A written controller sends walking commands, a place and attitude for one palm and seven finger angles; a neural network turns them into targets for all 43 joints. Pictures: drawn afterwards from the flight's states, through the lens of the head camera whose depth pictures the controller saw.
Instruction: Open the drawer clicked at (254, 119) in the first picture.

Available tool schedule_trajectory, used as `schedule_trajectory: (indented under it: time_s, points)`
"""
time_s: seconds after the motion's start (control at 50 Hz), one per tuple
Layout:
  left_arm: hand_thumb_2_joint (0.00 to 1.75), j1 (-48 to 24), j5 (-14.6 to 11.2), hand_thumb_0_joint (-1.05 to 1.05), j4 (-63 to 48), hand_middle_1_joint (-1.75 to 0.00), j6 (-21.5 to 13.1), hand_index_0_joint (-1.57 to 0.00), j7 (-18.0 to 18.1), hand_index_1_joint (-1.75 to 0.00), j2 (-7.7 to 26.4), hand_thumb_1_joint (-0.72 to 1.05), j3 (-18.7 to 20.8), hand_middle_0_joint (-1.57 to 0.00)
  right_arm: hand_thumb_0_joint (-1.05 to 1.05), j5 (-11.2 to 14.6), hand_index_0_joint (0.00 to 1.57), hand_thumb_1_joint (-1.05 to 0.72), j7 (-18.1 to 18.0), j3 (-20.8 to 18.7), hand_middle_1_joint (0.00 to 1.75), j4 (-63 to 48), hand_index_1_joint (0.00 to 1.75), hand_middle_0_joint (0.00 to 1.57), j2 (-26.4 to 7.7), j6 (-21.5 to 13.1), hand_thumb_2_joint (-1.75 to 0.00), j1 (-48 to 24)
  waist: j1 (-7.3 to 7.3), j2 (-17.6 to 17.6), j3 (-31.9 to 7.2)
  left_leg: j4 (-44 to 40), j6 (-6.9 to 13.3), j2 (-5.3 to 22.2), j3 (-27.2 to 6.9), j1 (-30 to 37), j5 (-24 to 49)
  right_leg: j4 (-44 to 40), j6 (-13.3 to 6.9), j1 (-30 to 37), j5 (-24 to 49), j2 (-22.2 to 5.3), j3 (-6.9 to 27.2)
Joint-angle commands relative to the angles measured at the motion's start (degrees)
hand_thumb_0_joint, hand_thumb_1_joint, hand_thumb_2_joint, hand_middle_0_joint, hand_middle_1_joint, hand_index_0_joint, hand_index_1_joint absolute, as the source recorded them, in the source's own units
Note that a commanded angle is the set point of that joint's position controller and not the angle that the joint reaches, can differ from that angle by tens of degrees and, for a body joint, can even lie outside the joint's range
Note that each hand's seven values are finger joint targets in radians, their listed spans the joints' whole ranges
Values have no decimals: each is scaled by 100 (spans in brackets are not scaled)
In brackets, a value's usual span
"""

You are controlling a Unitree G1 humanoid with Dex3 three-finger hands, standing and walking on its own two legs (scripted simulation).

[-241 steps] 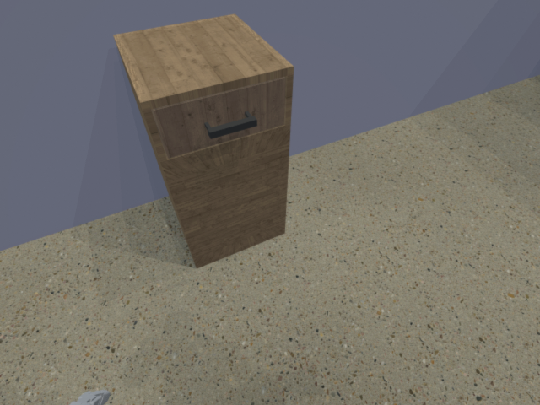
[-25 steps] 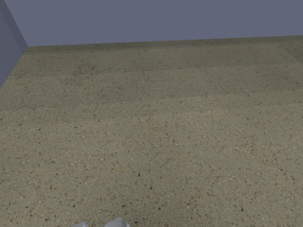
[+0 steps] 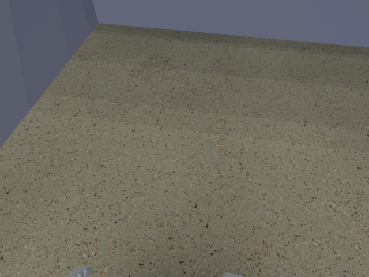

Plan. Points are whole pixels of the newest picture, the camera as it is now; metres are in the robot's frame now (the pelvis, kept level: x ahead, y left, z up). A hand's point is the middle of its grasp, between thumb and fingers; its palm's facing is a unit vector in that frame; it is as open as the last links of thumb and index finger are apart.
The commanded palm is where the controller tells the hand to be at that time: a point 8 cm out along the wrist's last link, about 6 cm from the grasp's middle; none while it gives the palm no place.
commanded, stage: turn to face it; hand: left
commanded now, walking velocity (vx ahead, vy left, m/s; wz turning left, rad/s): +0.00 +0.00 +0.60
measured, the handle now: out of the picture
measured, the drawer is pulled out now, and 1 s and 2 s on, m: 0.00 0.00 0.00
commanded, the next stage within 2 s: none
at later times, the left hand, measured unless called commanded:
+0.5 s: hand out of the picture -0.03 +0.20 -0.19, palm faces +0.37 -0.90 -0.23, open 7.4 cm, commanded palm none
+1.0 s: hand out of the picture +0.01 +0.22 -0.14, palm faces +0.58 -0.77 -0.28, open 7.4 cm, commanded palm none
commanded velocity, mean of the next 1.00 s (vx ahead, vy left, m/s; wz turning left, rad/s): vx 0.00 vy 0.00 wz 0.60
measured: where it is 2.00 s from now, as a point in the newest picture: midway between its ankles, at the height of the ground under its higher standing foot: outside the picture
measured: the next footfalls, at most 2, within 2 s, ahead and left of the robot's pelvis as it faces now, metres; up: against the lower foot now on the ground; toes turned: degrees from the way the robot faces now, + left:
right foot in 0.08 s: +0.04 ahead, -0.16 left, +0.00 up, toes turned +1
left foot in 0.48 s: -0.01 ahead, +0.10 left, +0.00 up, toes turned +27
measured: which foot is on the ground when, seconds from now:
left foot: down 0.00-0.08, up 0.10-0.46, down 0.48-0.98, up 1.00-1.00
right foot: up 0.00-0.06, down 0.08-0.50, up 0.52-0.98, down 1.00-1.00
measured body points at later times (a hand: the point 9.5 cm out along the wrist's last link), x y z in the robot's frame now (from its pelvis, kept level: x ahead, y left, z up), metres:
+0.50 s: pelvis -0.01 -0.01 -0.02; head +0.04 +0.03 +0.43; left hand -0.05 +0.25 -0.17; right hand +0.19 -0.23 -0.14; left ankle -0.04 +0.09 -0.74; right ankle +0.00 -0.16 -0.73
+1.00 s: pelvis +0.01 -0.03 -0.01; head +0.05 -0.02 +0.44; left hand -0.02 +0.26 -0.12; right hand +0.21 -0.21 -0.16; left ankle -0.04 +0.08 -0.74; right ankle +0.08 -0.12 -0.74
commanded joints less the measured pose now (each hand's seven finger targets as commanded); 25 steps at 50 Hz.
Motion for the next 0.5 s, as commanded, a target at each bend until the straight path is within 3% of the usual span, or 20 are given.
schedule_trajectory:
  time_s: [0.0, 0.02, 0.04, 0.06, 0.08, 0.1, 0.12, 0.14, 0.16, 0.2, 0.24, 0.36, 0.4, 0.42, 0.44, 0.46, 0.48]
  points:
    - [90, 426, -69, 0, -467, -30, -199, -20, 36, -30, 356, 90, 22, -20, 0, 18, 20, -90, -50, -355, 30, -493, 30, 20, -1224, -31, -90, -190, 170, 859, -863, -466, 597, 1151, -1675, 356, 1373, -1446, -77, 861, 466, 277, -192]
    - [90, 714, -65, 0, -414, -30, -238, -20, 55, -30, 454, 90, 52, -20, 0, 50, 20, -90, -37, -358, 30, -557, 30, 20, -1151, -16, -90, -310, 331, 653, -931, -179, 388, 944, -1579, -89, 971, -2292, -119, 1540, 1038, 199, -185]
    - [90, 924, 11, 0, -423, -30, -294, -20, 94, -30, 841, 90, 125, -20, 0, 100, 20, -90, -1, -331, 30, -642, 30, 20, -841, -4, -90, -260, 436, -351, -974, 677, -7, 430, -1114, -989, -148, -3199, -385, 2335, 823, -689, 623]
    - [90, 827, 98, 0, -532, -30, -329, -20, 125, -30, 1447, 90, 210, -20, 0, 94, 20, -90, 24, -253, 30, -825, 30, 20, -456, -4, -90, -227, 438, -2014, -728, 2172, -505, -379, 1, -2005, -2048, -3618, -1054, 2398, 1223, -2350, 2253]
    - [90, 640, 45, 0, -640, -30, -289, -20, 135, -30, 1429, 90, 161, -20, 0, 5, 20, -90, 22, -313, 30, -823, 30, 20, -763, 37, -90, -246, 388, -1391, -675, 3294, -418, -32, -278, -1713, -2160, -3579, -1344, 1509, 1013, -2645, 1991]
    - [90, 224, 37, 0, -707, -30, -293, -20, 145, -30, 1218, 90, 143, -20, 0, -2, 20, -90, 40, -336, 30, -733, 30, 20, -696, 121, -90, -332, 199, -1428, -353, 3890, -430, 79, -311, -1685, -1872, -3627, -1215, 994, 752, -2229, 1737]
    - [90, -40, 35, 0, -753, -30, -309, -20, 121, -30, 995, 90, 56, -20, 0, -12, 20, -90, 78, -327, 30, -628, 30, 20, -734, 136, -90, -287, 81, -1301, -35, 4223, -476, 210, -216, -1722, -1471, -3510, -1087, 813, 1025, -1881, 1198]
    - [90, -172, 40, 0, -756, -30, -329, -20, 101, -30, 805, 90, -13, -20, 0, -9, 20, -90, 113, -317, 30, -548, 30, 20, -717, 145, -90, -223, -16, -1197, 119, 4365, -536, 284, -86, -1687, -1136, -3317, -1003, 786, 1562, -1605, 599]
    - [90, -204, 50, 0, -767, -30, -349, -20, 105, -30, 711, 90, -37, -20, 0, 15, 20, -90, 132, -293, 30, -500, 30, 20, -661, 134, -90, -79, -84, -1179, 22, 4299, -586, 290, 14, -1664, -1015, -3149, -976, 996, 2201, -1472, 272]
    - [90, 139, 55, 0, -676, -30, -371, -20, 106, -30, 745, 90, -41, -20, 0, 28, 20, -90, 139, -257, 30, -509, 30, 20, -642, 151, -90, -248, 85, -1247, -106, 4002, -673, 312, 181, -1550, -1039, -2972, -1015, 1372, 2963, -1480, -26]
    - [90, 392, 61, 0, -585, -30, -355, -20, 108, -30, 870, 90, -14, -20, 0, 41, 20, -90, 137, -223, 30, -557, 30, 20, -622, 168, -90, -451, 202, -1136, -240, 3564, -704, 330, 308, -1470, -1178, -2881, -1100, 1725, 3169, -1586, -157]
    - [90, 685, 97, 0, -413, -30, -277, -20, 79, -30, 1144, 90, 84, -20, 0, 91, 20, -90, 151, -96, 30, -734, 30, 20, -560, 88, -90, -914, 467, -1388, -440, 1707, -579, 293, 753, -691, -1490, -2419, -1112, 2023, 3877, -1810, -474]
    - [90, 624, 87, 0, -401, -30, -250, -20, 64, -30, 1231, 90, 129, -20, 0, 92, 20, -90, 133, -93, 30, -711, 30, 20, -592, 39, -90, -669, 355, -1422, -630, 924, -498, 219, 925, -283, -1185, -2037, -968, 2106, 4041, -1794, -700]
    - [90, 605, 51, 0, -410, -30, -236, -20, 50, -30, 1227, 90, 139, -20, 0, 76, 20, -90, 123, -115, 30, -685, 30, 20, -703, 10, -90, -470, 243, -1292, -721, 316, -447, 193, 969, 209, -670, -1677, -794, 1912, 3929, -1714, -889]
    - [90, 563, -5, 0, -436, -30, -216, -20, 28, -30, 1168, 90, 138, -20, 0, 56, 20, -90, 121, -189, 30, -582, 30, 20, -981, -44, -90, -38, -28, -724, -998, -427, -311, 339, 706, 1251, 295, -796, -532, 1275, 3485, -1594, -1054]
    - [90, 516, -46, 0, -647, -30, -199, -20, -23, -30, 807, 90, 83, -20, 0, 21, 20, -90, 94, -365, 30, -567, 30, 20, -1693, -99, -90, 378, -256, 1106, -1260, -632, 318, 1791, -1221, 2503, 2319, 638, -52, -418, 702, -782, -1224]
    - [90, 175, -8, 0, -895, -30, -163, -20, -14, -30, 561, 90, -31, -20, 0, 94, 20, -90, 39, -433, 30, -426, 30, 20, -2024, -72, -90, 793, -415, 1639, -1268, -573, 962, 2612, -1987, 2563, 4225, 1511, 106, -1250, -1459, -434, -693]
